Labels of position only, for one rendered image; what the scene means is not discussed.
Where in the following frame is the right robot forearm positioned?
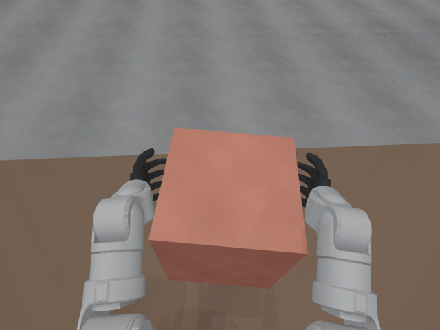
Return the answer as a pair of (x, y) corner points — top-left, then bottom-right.
(305, 186), (381, 330)

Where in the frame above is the left robot hand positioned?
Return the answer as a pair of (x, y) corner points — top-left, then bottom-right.
(130, 148), (167, 201)

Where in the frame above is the left robot forearm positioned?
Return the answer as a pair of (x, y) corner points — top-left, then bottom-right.
(77, 179), (155, 330)

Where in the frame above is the carton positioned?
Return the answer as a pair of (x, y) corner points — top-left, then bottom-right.
(148, 127), (308, 289)

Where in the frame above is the left robot upper arm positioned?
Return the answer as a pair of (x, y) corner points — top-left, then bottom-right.
(81, 313), (153, 330)

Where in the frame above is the right robot hand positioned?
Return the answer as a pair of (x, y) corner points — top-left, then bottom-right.
(297, 153), (331, 207)

